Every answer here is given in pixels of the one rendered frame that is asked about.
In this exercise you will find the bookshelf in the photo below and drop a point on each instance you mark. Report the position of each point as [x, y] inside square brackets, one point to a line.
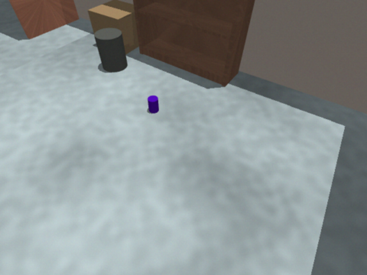
[203, 37]

